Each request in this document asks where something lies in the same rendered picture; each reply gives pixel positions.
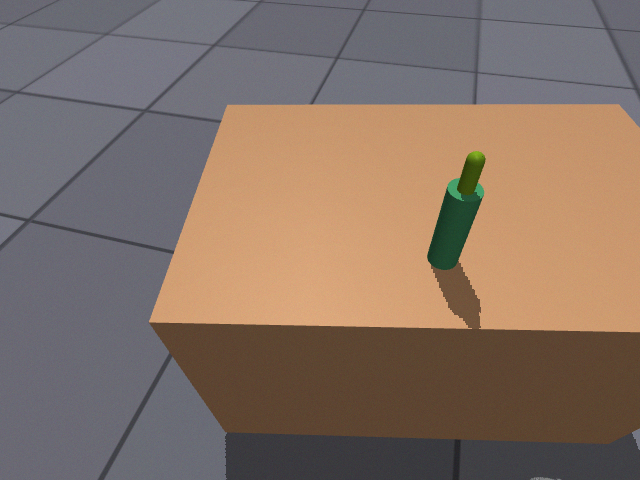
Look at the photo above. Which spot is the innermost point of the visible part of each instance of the bottle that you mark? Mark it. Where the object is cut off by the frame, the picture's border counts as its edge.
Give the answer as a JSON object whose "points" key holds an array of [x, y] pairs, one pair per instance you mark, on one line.
{"points": [[460, 205]]}

